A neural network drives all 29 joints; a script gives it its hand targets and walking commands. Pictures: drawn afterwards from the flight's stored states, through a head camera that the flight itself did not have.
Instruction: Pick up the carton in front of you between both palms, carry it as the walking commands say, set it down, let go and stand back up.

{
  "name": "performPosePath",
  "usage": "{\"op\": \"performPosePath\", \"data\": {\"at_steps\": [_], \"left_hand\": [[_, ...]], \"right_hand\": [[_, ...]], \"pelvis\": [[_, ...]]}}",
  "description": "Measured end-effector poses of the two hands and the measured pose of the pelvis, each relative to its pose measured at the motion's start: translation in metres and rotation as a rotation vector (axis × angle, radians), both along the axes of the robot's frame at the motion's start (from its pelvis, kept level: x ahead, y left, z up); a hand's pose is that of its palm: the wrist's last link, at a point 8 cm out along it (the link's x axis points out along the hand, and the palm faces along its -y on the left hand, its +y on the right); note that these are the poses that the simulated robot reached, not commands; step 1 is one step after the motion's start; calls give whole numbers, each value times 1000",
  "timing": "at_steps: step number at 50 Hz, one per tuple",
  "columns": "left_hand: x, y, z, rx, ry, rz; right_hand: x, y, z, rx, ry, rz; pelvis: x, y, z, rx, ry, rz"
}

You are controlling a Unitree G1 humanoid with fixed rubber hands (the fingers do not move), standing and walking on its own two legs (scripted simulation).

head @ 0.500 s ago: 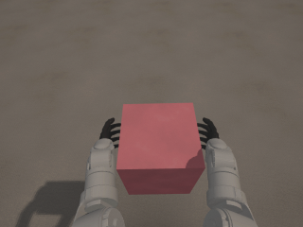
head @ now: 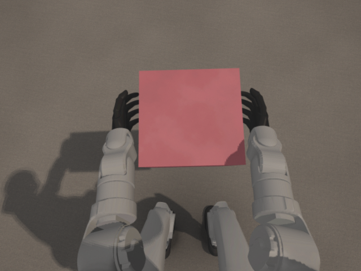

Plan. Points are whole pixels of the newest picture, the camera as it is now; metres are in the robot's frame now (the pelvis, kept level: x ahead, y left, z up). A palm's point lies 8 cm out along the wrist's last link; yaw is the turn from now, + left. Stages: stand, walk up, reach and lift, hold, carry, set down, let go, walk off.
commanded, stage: set down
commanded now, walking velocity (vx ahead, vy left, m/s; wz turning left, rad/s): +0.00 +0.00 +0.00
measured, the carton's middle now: (189, 127) +0.44 +0.01 -0.15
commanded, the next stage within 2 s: none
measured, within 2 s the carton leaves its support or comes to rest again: rests again in 1.50 s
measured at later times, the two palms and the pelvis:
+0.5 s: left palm (137, 130) +0.45 +0.16 -0.23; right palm (238, 127) +0.46 -0.14 -0.23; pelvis -0.03 -0.01 -0.13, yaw +1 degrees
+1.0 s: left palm (146, 133) +0.48 +0.17 -0.39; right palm (226, 129) +0.50 -0.13 -0.39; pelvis -0.04 +0.00 -0.24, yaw +1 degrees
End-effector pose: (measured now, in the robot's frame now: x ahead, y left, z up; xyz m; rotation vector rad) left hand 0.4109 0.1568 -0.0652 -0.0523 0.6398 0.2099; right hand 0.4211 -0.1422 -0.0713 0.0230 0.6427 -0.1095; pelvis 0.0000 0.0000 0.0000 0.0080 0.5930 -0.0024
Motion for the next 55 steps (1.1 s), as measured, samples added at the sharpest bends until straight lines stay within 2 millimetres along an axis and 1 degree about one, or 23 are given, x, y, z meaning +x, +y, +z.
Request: {"op": "performPosePath", "data": {"at_steps": [7,16,26,42,52,55], "left_hand": [[11,0,-39,8,32,-5],[25,2,-102,16,30,-3],[38,5,-167,15,36,6],[59,10,-267,27,67,2],[73,11,-334,31,86,-5],[75,11,-349,23,91,-1]], "right_hand": [[12,0,-39,-7,32,7],[28,2,-102,-12,29,20],[44,5,-167,-13,36,31],[70,10,-266,-35,64,58],[85,10,-331,-50,81,75],[87,11,-346,-61,86,83]], "pelvis": [[-5,-1,-34,4,82,0],[-16,-4,-85,8,167,2],[-27,-5,-138,11,199,6],[-40,-4,-209,12,199,11],[-41,-2,-250,9,163,16],[-39,-3,-258,7,131,27]]}}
